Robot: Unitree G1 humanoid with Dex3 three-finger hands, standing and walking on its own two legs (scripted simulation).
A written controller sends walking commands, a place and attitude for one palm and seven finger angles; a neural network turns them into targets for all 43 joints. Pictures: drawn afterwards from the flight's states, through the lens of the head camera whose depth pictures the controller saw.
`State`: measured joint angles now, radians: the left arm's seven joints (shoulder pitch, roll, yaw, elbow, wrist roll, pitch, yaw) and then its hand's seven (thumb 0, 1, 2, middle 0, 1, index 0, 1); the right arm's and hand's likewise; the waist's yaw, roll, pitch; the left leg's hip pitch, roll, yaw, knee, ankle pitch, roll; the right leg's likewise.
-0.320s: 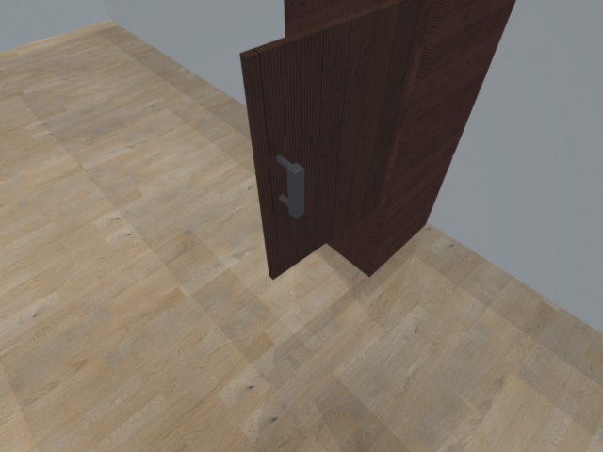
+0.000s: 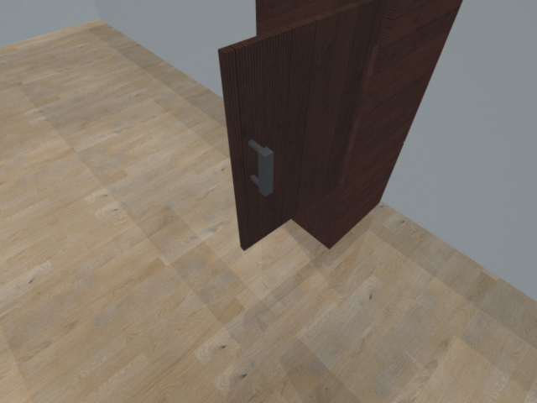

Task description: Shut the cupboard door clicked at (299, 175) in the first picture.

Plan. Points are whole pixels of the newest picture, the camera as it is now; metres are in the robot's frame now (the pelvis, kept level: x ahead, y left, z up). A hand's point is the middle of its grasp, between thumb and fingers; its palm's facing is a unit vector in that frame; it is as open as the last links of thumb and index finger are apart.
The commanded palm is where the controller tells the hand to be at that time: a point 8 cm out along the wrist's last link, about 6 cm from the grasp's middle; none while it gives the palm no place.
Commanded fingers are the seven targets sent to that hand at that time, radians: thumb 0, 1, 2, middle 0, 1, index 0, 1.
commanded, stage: look at it before walking up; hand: left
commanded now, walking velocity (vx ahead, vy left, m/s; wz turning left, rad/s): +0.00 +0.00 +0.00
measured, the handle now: (259, 167) +0.58 +0.05 -0.02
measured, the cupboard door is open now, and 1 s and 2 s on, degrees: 86 86 86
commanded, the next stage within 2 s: walk around to get in front in 0.52 s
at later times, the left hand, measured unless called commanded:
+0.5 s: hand out of the picture +0.07 +0.25 -0.16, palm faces -0.02 -0.94 -0.33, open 7.4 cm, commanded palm none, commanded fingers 0.00 0.90 0.90 -0.20 -0.30 -0.20 -0.30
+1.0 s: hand out of the picture +0.06 +0.20 -0.18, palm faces -0.12 -0.96 -0.27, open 7.4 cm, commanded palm none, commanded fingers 0.00 0.90 0.90 -0.20 -0.30 -0.20 -0.30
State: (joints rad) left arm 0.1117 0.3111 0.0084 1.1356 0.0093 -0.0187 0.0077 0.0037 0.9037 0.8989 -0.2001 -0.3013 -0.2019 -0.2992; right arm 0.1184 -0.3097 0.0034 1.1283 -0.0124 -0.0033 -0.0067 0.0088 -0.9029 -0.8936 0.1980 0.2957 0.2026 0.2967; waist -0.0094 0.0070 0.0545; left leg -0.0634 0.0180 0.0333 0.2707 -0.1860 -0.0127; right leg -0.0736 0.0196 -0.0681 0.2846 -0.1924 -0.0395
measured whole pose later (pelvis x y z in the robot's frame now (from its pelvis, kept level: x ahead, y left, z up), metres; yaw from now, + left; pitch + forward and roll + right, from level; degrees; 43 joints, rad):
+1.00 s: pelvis -0.02 -0.01 -0.02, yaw -9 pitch -1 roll +2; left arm 0.17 0.24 0.05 1.00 0.02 0.08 -0.01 0.00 0.91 0.90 -0.20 -0.30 -0.20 -0.30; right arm 0.18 -0.22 -0.03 1.01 -0.03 0.02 -0.03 0.01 -0.90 -0.89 0.20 0.30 0.20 0.30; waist 0.01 -0.01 0.12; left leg -0.17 0.06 0.18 0.51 -0.31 -0.02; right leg -0.33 0.02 0.01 0.78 -0.45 -0.02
